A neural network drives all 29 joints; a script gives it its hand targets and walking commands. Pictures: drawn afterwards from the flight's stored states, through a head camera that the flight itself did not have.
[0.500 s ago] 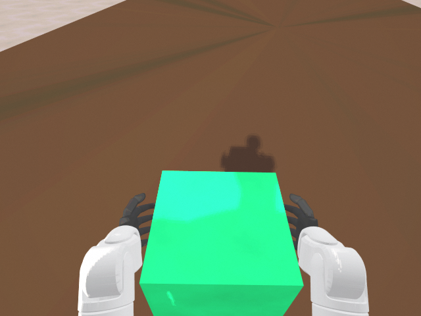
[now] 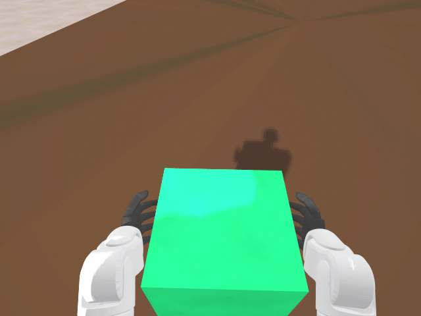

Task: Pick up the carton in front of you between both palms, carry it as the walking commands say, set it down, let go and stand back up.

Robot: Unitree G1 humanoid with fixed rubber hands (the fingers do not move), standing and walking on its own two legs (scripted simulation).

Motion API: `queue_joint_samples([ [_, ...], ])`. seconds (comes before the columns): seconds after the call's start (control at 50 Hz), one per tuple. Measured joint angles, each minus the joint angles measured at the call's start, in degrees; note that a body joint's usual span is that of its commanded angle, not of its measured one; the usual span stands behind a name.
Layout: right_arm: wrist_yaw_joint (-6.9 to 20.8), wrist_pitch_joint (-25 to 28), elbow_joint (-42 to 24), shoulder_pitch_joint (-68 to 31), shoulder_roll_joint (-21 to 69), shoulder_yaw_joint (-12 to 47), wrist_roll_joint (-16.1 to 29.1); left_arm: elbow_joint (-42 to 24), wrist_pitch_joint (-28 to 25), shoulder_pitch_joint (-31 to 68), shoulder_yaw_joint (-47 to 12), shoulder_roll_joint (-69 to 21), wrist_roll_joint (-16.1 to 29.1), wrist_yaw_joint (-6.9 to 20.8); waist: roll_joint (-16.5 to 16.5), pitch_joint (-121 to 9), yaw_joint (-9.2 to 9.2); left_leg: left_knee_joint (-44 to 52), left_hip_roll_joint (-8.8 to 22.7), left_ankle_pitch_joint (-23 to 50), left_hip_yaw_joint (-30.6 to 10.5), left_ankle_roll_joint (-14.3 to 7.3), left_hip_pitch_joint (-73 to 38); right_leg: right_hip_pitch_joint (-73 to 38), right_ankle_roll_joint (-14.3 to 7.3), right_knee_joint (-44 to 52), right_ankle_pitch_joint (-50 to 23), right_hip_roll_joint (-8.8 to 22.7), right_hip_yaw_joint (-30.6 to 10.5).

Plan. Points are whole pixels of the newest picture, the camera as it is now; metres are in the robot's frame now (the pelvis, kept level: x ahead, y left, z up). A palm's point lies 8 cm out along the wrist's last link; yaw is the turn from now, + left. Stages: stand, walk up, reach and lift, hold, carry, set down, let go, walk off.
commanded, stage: carry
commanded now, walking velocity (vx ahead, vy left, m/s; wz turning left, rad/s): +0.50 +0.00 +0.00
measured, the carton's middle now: (220, 253) +0.26 +0.00 +0.02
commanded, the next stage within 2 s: none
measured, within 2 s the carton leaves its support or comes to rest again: neither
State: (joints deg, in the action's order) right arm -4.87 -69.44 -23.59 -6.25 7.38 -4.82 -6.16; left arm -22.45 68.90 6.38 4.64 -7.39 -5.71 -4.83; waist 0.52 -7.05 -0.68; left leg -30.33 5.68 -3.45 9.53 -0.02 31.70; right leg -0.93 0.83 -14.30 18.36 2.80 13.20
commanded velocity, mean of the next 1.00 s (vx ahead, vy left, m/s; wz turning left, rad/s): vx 0.22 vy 0.00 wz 0.00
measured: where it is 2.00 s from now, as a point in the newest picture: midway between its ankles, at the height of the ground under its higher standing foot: (216, 280)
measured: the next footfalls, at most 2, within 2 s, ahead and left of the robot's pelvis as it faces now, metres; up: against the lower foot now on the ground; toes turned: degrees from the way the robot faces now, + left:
left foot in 0.06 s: +0.22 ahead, +0.12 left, +0.00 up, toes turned +12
right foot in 0.54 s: +0.55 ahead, -0.11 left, +0.00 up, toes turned -4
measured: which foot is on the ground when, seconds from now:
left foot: up 0.00-0.04, down 0.06-0.56, up 0.58-0.86, down 0.88-1.00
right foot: down 0.00-0.06, up 0.08-0.52, down 0.54-1.00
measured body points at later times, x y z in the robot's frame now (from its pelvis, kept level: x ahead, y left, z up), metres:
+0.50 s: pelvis +0.33 +0.01 +0.00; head +0.32 +0.01 +0.45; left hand +0.60 +0.15 +0.08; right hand +0.60 -0.15 +0.09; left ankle +0.18 +0.11 -0.74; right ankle +0.48 -0.12 -0.72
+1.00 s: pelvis +0.56 +0.00 +0.00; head +0.53 +0.00 +0.45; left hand +0.83 +0.15 +0.08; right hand +0.83 -0.15 +0.09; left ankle +0.57 +0.11 -0.74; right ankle +0.51 -0.10 -0.74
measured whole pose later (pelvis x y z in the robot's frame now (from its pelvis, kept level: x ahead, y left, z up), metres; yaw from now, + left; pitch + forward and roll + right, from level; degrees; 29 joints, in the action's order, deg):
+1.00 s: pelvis +0.56 +0.00 +0.00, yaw -1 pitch +3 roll +0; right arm -4.8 -68.5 -19.8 -7.7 7.5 -4.7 -6.2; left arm -20.8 69.0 6.9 5.9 -7.4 -6.3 -4.6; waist -1.3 -6.8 -0.4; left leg -26.9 3.6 -12.4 10.2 -0.5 16.9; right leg 11.2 -0.1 -27.1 18.1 3.9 11.4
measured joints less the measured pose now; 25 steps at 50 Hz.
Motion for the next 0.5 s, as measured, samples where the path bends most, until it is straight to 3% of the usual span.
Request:
queue_joint_samples([
  [0.04, 0.0, -0.73, 0.2, -0.74, 0.04, -0.4, 0.12, -0.05, 0.98, 0.75, 0.16, -0.06, -0.31, 0.0, -0.46, -0.59, 0.03, 3.25, -0.98, -0.74, 2.04, -0.71, -3.09, -2.17, 1.47, -2.83, 4.09, 0.79, -0.59],
  [0.08, 0.01, -0.6, 2.13, -2.12, 0.19, -0.46, 0.12, 0.61, 1.65, 1.81, 1.09, 0.14, -0.52, 0.01, -2.27, -0.79, 0.64, 2.05, -2.35, 0.03, 3.91, -2.96, -4.94, -0.55, 2.13, -12.9, 9.68, 3.55, -1.77],
  [0.1, 0.01, -0.3, 3.93, -2.98, 0.3, -0.36, -0.03, 1.45, 1.86, 2.27, 1.76, 0.38, -0.52, 0.01, -3.02, -0.54, 1.09, -0.35, -2.68, -2.12, 4.46, -3.97, -4.88, 3.12, 1.99, -22.21, 9.39, 4.19, -3.96],
  [0.14, 0.0, -0.27, 6.79, -4.1, 0.45, -0.35, -0.26, 2.99, 2.41, 2.7, 2.63, 0.62, -0.63, 0.01, -2.78, 0.47, 1.47, -0.74, -2.5, -5.76, 4.99, -4.79, -6.56, 12.43, 0.8, -40.4, 8.67, 2.6, -8.07],
  [0.2, 0.01, -0.35, 7.39, -3.26, 0.37, -0.87, 0.04, 3.95, 2.53, 2.45, 2.93, -0.41, -1.24, -0.01, -1.96, 1.97, 1.72, 4.27, -2.65, -6.21, 5.18, -4.06, -11.23, 23.6, -1.01, -50.24, 3.82, 1.68, -8.78],
  [0.34, 0.0, 0.97, 3.39, -1.54, 0.16, -0.89, 0.82, 1.22, 1.05, 1.66, 0.85, -0.13, -1.18, -0.02, -1.18, 3.09, 2.11, 14.61, -3.62, -7.77, 4.25, -3.0, -22.62, 35.39, -0.15, -34.15, -7.17, 3.91, -7.66],
  [0.5, 0.0, 0.05, 2.3, -2.19, 0.23, -0.13, 0.48, -0.69, 1.65, 1.21, 1.36, -0.08, -0.81, -0.02, -0.88, 1.07, 1.13, 17.15, -2.94, -16.41, 3.4, 1.27, -35.44, 32.98, -1.25, -15.22, -16.71, 2.47, -3.03],
])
